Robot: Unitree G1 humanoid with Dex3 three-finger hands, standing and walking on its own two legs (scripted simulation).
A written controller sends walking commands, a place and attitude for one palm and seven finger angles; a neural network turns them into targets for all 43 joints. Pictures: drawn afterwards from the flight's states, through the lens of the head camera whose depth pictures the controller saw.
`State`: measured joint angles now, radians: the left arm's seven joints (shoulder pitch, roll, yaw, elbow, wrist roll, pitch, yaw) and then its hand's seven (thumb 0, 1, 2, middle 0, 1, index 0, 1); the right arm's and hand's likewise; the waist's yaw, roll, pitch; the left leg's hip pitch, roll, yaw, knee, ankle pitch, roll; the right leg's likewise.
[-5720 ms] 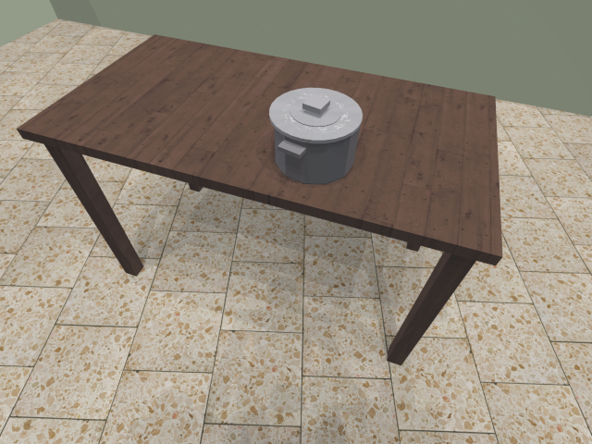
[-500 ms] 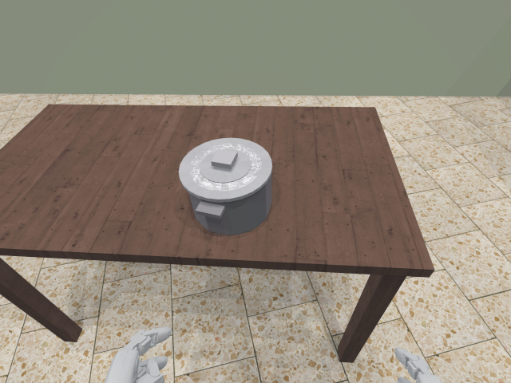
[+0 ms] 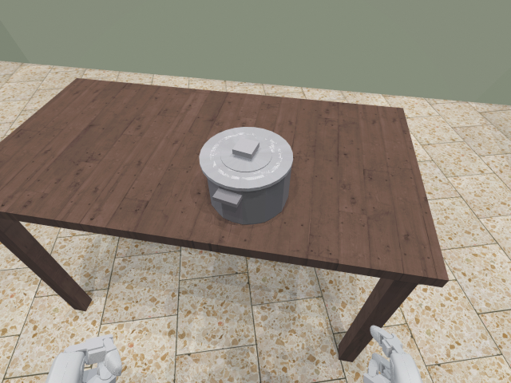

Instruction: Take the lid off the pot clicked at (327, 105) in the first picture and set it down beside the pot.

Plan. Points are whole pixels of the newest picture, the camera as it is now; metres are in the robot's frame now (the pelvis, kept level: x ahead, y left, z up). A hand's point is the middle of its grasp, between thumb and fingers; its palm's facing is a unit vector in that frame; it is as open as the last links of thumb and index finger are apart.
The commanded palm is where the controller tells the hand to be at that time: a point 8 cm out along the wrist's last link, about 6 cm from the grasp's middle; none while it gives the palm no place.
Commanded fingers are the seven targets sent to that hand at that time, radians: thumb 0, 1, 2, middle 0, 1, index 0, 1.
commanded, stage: raise the hand higher, near the body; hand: left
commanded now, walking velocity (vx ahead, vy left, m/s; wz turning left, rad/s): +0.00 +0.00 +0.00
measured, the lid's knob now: (246, 148) +0.54 +0.08 +0.07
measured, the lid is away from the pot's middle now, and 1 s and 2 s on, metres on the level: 0.00 0.00 0.00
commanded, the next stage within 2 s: reach forward and open the fingers in 0.74 s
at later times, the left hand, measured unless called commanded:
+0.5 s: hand (92, 335) +0.16 +0.24 +0.05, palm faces +0.24 -0.89 -0.38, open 3.1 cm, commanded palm +0.11 +0.28 +0.08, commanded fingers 0.00 0.90 0.90 -1.30 -1.50 -1.30 -1.50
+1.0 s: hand (78, 294) +0.19 +0.26 +0.09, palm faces +0.10 -0.41 -0.91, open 3.0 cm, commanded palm +0.16 +0.28 +0.14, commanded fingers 0.00 0.64 1.00 -1.19 -1.18 -1.19 -1.18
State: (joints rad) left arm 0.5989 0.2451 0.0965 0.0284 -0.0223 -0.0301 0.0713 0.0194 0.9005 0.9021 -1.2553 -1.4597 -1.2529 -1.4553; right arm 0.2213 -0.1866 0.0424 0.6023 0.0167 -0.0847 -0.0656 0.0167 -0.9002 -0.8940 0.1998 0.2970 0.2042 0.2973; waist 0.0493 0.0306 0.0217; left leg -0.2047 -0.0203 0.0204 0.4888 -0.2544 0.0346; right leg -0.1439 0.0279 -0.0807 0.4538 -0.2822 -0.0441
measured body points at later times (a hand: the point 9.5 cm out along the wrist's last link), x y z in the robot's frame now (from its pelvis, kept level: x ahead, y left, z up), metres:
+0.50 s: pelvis +0.01 +0.02 +0.00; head +0.00 +0.01 +0.45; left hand +0.14 +0.29 +0.07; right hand +0.21 -0.20 -0.07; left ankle +0.01 +0.10 -0.74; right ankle -0.02 -0.09 -0.74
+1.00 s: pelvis +0.00 +0.01 +0.00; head +0.01 -0.02 +0.45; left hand +0.18 +0.28 +0.14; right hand +0.20 -0.21 -0.09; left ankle +0.01 +0.10 -0.74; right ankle -0.02 -0.09 -0.74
